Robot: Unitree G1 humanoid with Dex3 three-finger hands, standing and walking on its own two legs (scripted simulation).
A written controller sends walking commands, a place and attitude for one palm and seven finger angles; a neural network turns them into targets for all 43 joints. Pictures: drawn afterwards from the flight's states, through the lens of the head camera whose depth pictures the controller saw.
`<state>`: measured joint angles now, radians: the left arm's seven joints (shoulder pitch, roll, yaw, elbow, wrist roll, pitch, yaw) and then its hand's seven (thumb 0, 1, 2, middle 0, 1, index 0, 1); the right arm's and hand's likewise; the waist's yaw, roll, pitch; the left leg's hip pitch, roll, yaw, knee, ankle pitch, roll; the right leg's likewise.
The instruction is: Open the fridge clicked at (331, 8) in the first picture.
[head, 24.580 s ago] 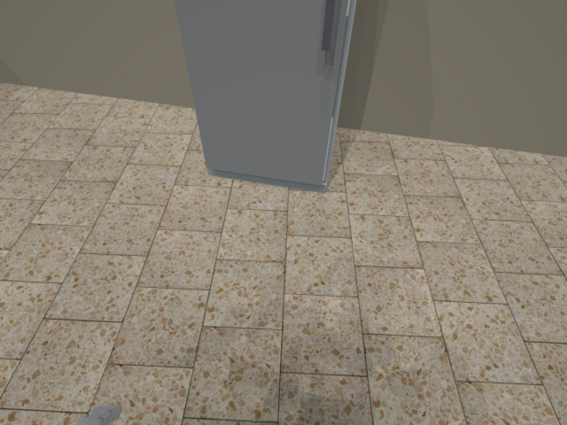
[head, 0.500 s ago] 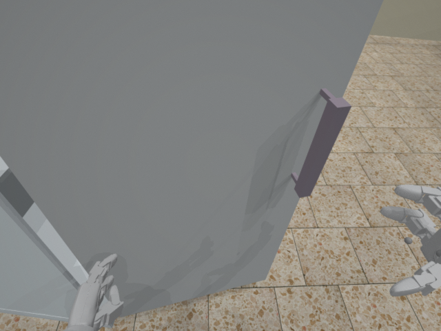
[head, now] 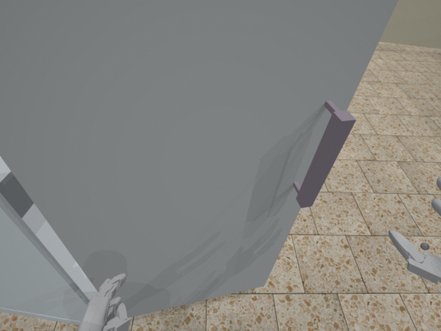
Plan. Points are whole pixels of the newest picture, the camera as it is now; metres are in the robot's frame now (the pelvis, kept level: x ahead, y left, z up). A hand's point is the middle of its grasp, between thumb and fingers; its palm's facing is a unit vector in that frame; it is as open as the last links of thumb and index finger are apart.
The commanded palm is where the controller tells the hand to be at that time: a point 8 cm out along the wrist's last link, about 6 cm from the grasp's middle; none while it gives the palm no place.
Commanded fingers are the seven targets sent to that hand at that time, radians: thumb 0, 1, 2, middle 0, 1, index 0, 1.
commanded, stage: draw the hand back to the body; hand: right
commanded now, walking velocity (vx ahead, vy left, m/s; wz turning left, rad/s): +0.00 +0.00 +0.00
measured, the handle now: (315, 158) +0.42 -0.20 +0.11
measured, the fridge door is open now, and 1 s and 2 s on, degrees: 69 69 69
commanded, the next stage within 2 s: step back with the hand held close in 0.56 s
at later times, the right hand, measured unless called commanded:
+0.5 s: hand (426, 257) +0.19 -0.27 +0.15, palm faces +0.49 +0.77 -0.40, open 7.5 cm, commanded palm +0.14 -0.30 +0.18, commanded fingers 0.00 -0.90 -0.90 0.20 0.30 0.20 0.30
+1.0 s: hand (426, 271) +0.17 -0.27 +0.14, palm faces +0.32 +0.81 -0.49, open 7.4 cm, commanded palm +0.11 -0.31 +0.18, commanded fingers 0.00 -0.90 -0.90 0.20 0.30 0.20 0.30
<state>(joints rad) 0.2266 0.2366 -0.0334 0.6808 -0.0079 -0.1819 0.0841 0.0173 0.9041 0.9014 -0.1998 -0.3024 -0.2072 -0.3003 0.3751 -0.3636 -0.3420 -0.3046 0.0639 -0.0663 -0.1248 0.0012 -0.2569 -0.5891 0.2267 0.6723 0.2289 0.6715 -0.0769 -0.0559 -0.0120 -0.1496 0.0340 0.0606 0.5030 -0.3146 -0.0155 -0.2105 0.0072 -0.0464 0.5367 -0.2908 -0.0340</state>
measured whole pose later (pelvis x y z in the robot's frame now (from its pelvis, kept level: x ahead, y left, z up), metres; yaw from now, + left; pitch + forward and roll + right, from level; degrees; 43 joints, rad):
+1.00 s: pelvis -0.03 -0.02 +0.00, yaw +1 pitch +0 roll +1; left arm 0.18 0.22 -0.01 0.55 -0.02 -0.02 0.10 0.01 0.91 0.90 -0.20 -0.30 -0.21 -0.30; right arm 0.57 -0.42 -0.38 -0.51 0.05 -0.13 -0.11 0.02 -0.89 -0.89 0.21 0.30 0.21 0.30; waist -0.02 -0.01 0.06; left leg -0.25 0.04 0.04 0.49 -0.24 -0.04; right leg -0.31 0.01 -0.07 0.54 -0.24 -0.06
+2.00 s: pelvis -0.21 -0.07 -0.01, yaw -1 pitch +1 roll +1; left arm 0.17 0.22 -0.02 0.58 -0.01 -0.09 0.10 0.02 0.90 0.90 -0.20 -0.30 -0.21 -0.30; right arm 0.46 -0.46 -0.43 -0.57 0.03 -0.21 -0.14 0.02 -0.88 -0.90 0.21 0.30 0.21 0.30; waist 0.00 0.10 0.06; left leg -0.33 0.06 0.02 0.63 -0.30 -0.04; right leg -0.35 -0.01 -0.02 0.59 -0.23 0.00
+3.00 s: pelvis -0.33 -0.12 -0.02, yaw -3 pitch -4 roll +1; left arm 0.26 0.20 -0.01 0.68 0.01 -0.11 0.07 0.02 0.90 0.90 -0.20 -0.30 -0.21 -0.30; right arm 0.49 -0.33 -0.37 -0.44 0.03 -0.17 -0.14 0.02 -0.89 -0.90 0.20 0.30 0.21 0.30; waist -0.03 0.04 0.03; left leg -0.35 0.03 0.03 0.78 -0.42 0.02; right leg -0.32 -0.03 -0.05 0.71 -0.33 -0.03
